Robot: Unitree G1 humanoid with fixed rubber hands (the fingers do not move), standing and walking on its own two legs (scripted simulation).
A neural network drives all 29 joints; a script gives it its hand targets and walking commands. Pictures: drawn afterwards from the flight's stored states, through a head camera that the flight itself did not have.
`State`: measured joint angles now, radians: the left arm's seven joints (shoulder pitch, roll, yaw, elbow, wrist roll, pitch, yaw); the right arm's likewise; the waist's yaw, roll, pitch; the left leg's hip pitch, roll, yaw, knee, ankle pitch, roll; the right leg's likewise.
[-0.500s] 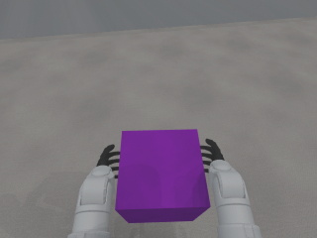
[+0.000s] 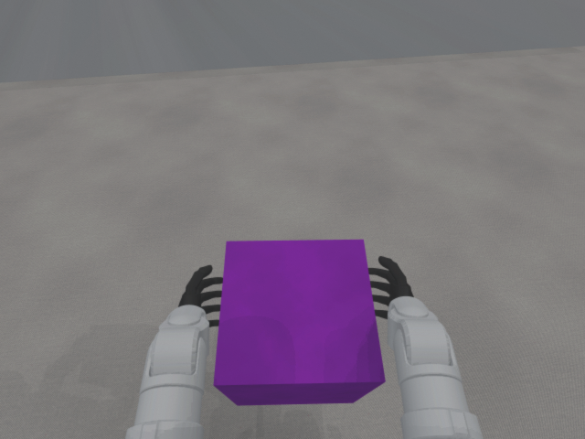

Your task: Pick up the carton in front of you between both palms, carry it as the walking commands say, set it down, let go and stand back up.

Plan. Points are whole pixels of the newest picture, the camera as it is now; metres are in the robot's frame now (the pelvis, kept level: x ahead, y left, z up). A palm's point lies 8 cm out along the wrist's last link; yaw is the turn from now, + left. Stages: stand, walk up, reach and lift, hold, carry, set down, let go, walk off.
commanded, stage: carry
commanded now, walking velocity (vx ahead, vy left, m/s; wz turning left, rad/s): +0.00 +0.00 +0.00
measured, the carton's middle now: (295, 329) +0.32 +0.00 -0.06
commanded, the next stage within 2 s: hold in 0.42 s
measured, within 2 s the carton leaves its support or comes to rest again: neither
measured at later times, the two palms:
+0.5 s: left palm (191, 327) +0.27 +0.14 +0.04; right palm (405, 318) +0.27 -0.15 +0.04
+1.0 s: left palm (219, 305) +0.31 +0.11 +0.02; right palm (419, 332) +0.26 -0.17 +0.03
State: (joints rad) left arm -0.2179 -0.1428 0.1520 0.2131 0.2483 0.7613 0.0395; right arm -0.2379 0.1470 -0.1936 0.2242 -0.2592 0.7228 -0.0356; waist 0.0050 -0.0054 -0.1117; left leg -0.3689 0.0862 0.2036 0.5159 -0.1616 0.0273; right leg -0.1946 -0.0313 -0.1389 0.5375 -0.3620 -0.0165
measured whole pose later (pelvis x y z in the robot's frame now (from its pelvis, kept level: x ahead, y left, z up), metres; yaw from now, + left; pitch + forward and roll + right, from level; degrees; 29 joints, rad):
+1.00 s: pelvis -0.03 +0.04 +0.00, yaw -11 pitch -6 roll +0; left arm -0.50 -0.19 0.43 0.51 0.41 0.60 0.03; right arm -0.54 0.23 -0.52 0.56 -0.47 0.52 0.00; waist -0.01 -0.04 0.09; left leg -0.29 -0.03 0.00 0.56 -0.18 0.02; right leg -0.19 0.01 0.06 0.61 -0.32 -0.01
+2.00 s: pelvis -0.08 +0.04 -0.24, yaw -16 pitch +43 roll -5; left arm -1.03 0.12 0.36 0.74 0.24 0.30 0.01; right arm -0.95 0.20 -0.50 0.58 -0.20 0.24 -0.24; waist 0.07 -0.09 -0.10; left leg -1.97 0.01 -0.05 1.61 -0.40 0.01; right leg -1.84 0.10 0.00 1.65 -0.57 0.04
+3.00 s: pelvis -0.11 +0.05 -0.38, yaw -19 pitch +36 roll -4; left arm -1.54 0.43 0.23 1.05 0.10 0.29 -0.09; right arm -1.43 -0.02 -0.40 0.88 -0.02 0.21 -0.26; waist 0.13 -0.14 0.36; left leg -2.27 0.04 -0.05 2.08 -0.45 0.03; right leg -2.14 0.20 0.01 2.14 -0.65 0.09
